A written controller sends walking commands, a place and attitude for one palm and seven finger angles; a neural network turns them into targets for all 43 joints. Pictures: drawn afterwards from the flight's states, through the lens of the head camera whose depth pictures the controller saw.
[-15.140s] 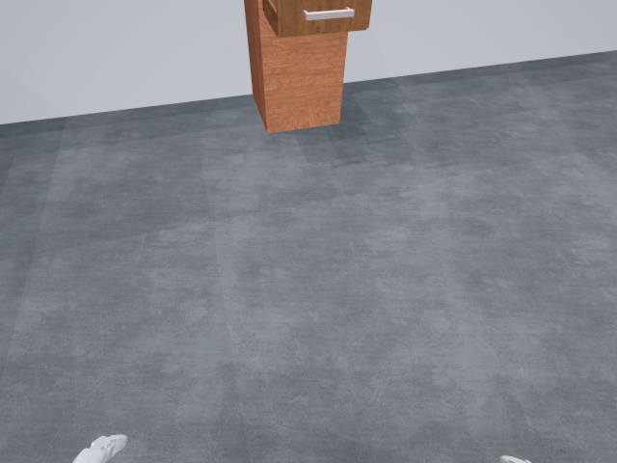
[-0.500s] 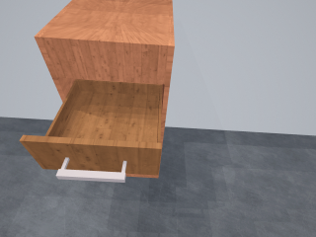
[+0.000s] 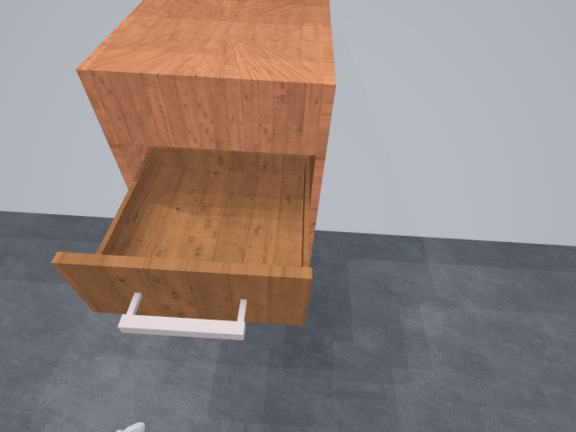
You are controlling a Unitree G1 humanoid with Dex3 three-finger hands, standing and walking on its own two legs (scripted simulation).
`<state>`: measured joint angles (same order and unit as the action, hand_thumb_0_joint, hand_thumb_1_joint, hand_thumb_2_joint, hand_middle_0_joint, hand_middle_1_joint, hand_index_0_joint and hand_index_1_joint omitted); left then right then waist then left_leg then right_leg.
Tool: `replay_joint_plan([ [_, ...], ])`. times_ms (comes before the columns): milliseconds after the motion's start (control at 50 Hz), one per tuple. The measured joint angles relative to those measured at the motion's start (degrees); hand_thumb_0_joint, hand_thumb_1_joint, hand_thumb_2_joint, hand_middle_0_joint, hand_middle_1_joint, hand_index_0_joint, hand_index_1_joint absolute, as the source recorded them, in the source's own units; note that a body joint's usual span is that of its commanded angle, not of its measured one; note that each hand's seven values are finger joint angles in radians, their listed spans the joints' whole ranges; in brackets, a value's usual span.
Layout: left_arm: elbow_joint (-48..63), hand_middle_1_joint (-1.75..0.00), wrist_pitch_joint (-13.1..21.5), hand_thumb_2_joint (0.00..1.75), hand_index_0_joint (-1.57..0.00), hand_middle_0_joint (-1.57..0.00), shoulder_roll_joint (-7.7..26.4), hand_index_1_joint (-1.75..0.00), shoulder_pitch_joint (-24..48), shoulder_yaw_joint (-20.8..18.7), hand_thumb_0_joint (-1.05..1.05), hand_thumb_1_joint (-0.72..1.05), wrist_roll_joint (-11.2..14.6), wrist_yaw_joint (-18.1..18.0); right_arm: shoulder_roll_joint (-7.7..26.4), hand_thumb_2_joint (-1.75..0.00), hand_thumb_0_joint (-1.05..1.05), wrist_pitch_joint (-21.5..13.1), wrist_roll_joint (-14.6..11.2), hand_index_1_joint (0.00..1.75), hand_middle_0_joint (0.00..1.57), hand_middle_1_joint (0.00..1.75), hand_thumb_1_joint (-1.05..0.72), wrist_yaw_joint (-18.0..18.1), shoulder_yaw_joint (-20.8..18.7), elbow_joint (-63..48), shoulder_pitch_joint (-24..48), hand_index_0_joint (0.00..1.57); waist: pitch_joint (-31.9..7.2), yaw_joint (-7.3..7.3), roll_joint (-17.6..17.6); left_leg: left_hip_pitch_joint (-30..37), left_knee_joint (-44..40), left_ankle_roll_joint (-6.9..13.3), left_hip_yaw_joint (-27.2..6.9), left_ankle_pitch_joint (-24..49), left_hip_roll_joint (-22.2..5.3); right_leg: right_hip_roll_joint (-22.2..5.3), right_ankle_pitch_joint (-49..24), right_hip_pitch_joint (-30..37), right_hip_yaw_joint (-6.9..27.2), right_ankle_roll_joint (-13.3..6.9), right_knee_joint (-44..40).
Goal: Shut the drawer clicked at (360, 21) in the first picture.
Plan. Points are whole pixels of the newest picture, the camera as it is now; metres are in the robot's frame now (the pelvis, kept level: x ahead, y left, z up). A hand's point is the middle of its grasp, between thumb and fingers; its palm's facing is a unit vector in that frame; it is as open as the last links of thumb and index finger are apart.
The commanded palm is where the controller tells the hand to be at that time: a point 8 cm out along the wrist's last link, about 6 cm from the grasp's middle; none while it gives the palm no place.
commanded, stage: raise the hand and make a fist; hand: left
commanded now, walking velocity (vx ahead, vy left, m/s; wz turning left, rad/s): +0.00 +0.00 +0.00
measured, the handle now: (186, 314) +0.30 +0.18 -0.05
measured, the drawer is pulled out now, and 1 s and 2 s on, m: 0.28 0.26 0.26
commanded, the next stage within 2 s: bring the fist close to the handle in 1.80 s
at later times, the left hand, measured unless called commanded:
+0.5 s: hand (186, 429) +0.14 +0.14 -0.03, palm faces +0.04 -1.00 -0.04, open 5.0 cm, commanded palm +0.10 +0.20 -0.02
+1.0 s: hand out of the picture +0.12 +0.14 +0.01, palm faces +0.04 -1.00 -0.06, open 3.1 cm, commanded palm +0.07 +0.20 +0.02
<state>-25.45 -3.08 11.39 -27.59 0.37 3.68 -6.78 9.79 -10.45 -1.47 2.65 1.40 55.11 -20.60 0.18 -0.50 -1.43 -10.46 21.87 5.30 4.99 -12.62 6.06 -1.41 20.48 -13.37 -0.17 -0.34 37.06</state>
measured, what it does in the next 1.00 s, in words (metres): steps on the spot: right foot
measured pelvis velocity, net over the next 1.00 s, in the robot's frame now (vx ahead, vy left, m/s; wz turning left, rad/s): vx -0.01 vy -0.04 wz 0.06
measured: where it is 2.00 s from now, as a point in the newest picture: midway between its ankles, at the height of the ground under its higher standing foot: outside the picture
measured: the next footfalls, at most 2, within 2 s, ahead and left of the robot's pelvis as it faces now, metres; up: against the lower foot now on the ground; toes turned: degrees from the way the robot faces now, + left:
right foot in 0.10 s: +0.05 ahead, -0.10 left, +0.00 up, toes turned +1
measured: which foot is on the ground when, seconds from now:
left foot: down 0.00-1.00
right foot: up 0.00-0.08, down 0.10-1.00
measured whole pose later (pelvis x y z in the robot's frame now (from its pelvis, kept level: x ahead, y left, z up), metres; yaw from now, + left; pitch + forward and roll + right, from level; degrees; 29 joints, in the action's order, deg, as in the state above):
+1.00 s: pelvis -0.01 -0.04 -0.06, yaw +3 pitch +12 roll -1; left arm 14.5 26.4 12.0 -43.7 -6.3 16.4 16.3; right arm 13.4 -13.7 -3.2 1.7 -2.3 30.5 -11.4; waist -7.8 0.5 1.7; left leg -41.6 57.6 3.4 0.6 -27.7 2.6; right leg 3.7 25.7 -41.1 -7.1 -5.5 54.7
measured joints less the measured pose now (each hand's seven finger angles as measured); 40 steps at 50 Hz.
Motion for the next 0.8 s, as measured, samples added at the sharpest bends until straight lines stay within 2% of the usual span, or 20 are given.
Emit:
replay_joint_plan([
  [60,16.4,-0.34,3.3,0.90,-0.23,-0.23,0.6,-0.34,1.3,0.4,0.03,0.95,2.7,-0.5,1.9,-0.90,0.01,-4.2,-0.1,0.30,0.20,0.30,-0.92,-0.9,-0.8,-5.1,-0.5,0.20,-1.6,-1.37,1.7,-2.7,2.0,0.0,-1.6,0.4,1.0,0.3,1.3,-4.6,-1.5,-0.3,2.2],
  [100,20.2,-0.36,5.8,0.90,-0.24,-0.25,-0.4,-0.36,2.8,-0.9,0.02,0.94,3.7,0.5,3.0,-0.90,0.01,-5.3,0.3,0.30,0.20,0.30,-0.91,-1.9,-1.2,-8.8,1.1,0.20,-2.6,-2.27,1.5,-7.1,7.8,0.2,-1.2,-1.8,1.7,0.4,-0.7,-7.7,-2.1,-0.9,-0.9],
  [120,19.5,-0.38,8.6,0.90,-0.23,-0.27,-1.5,-0.37,2.4,-2.1,0.01,0.94,4.6,1.9,3.5,-0.90,0.01,-5.4,0.5,0.30,0.20,0.30,-0.91,-2.2,-1.4,-10.5,2.3,0.20,-3.2,-2.57,1.5,-9.7,11.4,0.2,-0.7,-3.3,1.7,0.6,-3.1,-9.9,-1.7,-1.7,0.8],
  [160,17.9,-0.41,14.3,0.90,-0.24,-0.30,-3.4,-0.40,0.4,-3.0,0.01,0.93,6.4,6.8,4.3,-0.90,0.01,-4.6,0.7,0.30,0.20,0.30,-0.91,-2.7,-1.9,-13.1,4.6,0.20,-5.4,-2.63,2.1,-15.1,18.2,-0.2,-0.5,-6.5,0.4,1.6,-2.1,-14.9,-2.1,-2.3,6.0],
  [220,17.7,-0.47,22.8,0.90,-0.30,-0.35,-4.0,-0.46,-2.8,-1.7,0.01,0.92,8.1,12.9,4.8,-0.90,0.01,-4.4,0.7,0.30,0.20,0.30,-0.91,-2.8,-2.8,-17.2,7.1,0.20,-7.8,-1.36,1.1,-23.4,27.3,-0.9,-0.8,-10.2,-1.1,2.7,1.7,-22.2,-3.1,-2.9,13.4],
  [260,19.5,-0.51,27.9,0.90,-0.35,-0.39,-3.6,-0.50,-4.2,-0.7,0.01,0.92,7.8,15.3,5.3,-0.90,0.01,-4.8,0.8,0.30,0.20,0.30,-0.91,-2.7,-3.4,-19.9,8.6,0.20,-8.2,-0.08,0.2,-28.2,32.8,-0.5,-1.3,-12.1,-1.9,3.3,3.2,-26.5,-4.1,-3.4,17.7],
  [320,24.7,-0.57,34.5,0.90,-0.42,-0.45,-1.2,-0.57,-5.1,-0.9,0.02,0.91,6.6,16.2,5.7,-0.90,0.01,-5.1,1.0,0.30,0.20,0.30,-0.91,-2.5,-3.8,-22.8,11.1,0.20,-8.6,1.51,-0.3,-33.9,39.5,-0.9,-2.3,-14.4,-2.6,3.7,5.2,-31.5,-5.7,-4.6,23.2],
  [360,27.5,-0.61,37.2,0.90,-0.47,-0.49,0.4,-0.61,-4.2,-2.3,0.02,0.90,7.0,16.5,5.7,-0.90,0.01,-4.6,0.7,0.30,0.20,0.30,-0.91,-2.5,-3.4,-24.3,12.7,0.20,-8.5,2.07,0.2,-36.4,42.6,-1.2,-3.1,-15.5,-2.9,3.9,6.1,-33.6,-6.7,-5.1,25.6],
  [400,28.7,-0.66,37.0,0.90,-0.52,-0.53,1.2,-0.66,-2.5,-4.0,0.02,0.90,8.3,17.2,5.3,-0.90,0.01,-4.0,0.1,0.30,0.20,0.30,-0.91,-2.4,-2.6,-25.5,13.8,0.20,-8.3,2.35,1.2,-37.8,44.3,-1.6,-4.0,-16.0,-3.2,4.1,6.7,-34.5,-7.7,-5.5,26.7],
  [420,28.8,-0.68,35.7,0.90,-0.54,-0.55,1.4,-0.68,-1.7,-4.6,0.02,0.90,9.3,17.9,4.9,-0.90,0.01,-3.6,-0.3,0.30,0.20,0.30,-0.91,-2.3,-1.9,-26.0,14.0,0.20,-8.2,2.43,1.7,-38.1,44.5,-1.8,-4.3,-16.1,-3.3,4.2,6.8,-34.6,-8.1,-5.6,26.7],
  [460,28.7,-0.72,31.6,0.90,-0.58,-0.59,1.6,-0.72,-0.5,-5.2,0.02,0.90,10.9,19.9,4.0,-0.90,0.01,-2.8,-1.1,0.30,0.20,0.30,-0.90,-1.9,-0.5,-26.9,13.6,0.20,-7.9,2.45,2.5,-37.8,44.1,-2.2,-4.9,-16.1,-3.5,4.4,6.7,-34.1,-8.5,-5.6,25.9],
  [520,28.9,-0.78,24.8,0.90,-0.64,-0.65,2.2,-0.79,-0.7,-5.2,0.01,0.90,11.7,22.8,2.3,-0.90,0.01,-1.9,-1.8,0.30,0.20,0.30,-0.90,-1.1,1.3,-27.5,11.6,0.20,-7.9,2.00,3.0,-36.3,42.0,-2.7,-5.3,-15.7,-3.8,4.9,6.3,-32.6,-8.6,-5.6,23.5],
  [580,30.8,-0.85,21.4,0.90,-0.71,-0.71,2.7,-0.85,-3.0,-5.8,0.02,0.90,11.8,23.9,1.0,-0.90,0.01,-1.2,-1.7,0.30,0.20,0.30,-0.90,-0.5,1.9,-26.9,9.1,0.21,-8.3,1.14,2.9,-34.4,39.6,-3.1,-5.3,-15.5,-4.1,5.4,5.8,-30.8,-8.3,-5.8,21.2],
  [620,32.1,-0.89,21.6,0.90,-0.75,-0.75,2.6,-0.90,-4.7,-7.1,0.02,0.90,12.2,23.5,0.6,-0.90,0.01,-0.9,-1.5,0.30,0.20,0.30,-0.90,-0.4,1.4,-25.8,7.8,0.21,-8.4,0.63,2.8,-33.3,38.5,-3.3,-5.3,-15.6,-4.3,5.8,5.7,-29.7,-8.1,-6.0,19.9],
  [720,33.9,-1.00,25.4,0.90,-0.85,-0.85,1.4,-1.01,-8.8,-10.4,0.02,0.90,13.0,22.5,1.6,-0.90,0.01,-0.6,-1.4,0.30,0.20,0.30,-0.90,-0.8,-1.0,-22.9,6.6,0.21,-8.1,0.05,3.1,-31.6,36.7,-3.4,-5.0,-15.6,-4.4,5.9,5.7,-28.3,-7.6,-5.6,18.4],
  [800,35.1,-1.09,27.3,0.90,-0.92,-0.92,0.8,-1.09,-12.4,-9.6,0.02,0.90,13.3,24.2,3.4,-0.90,0.01,-1.4,-1.7,0.30,0.20,0.30,-0.90,-1.1,-2.7,-22.3,6.8,0.20,-7.8,-0.10,3.5,-31.3,35.7,-2.9,-4.7,-15.4,-4.0,5.6,5.7,-28.1,-7.2,-5.0,17.9],
])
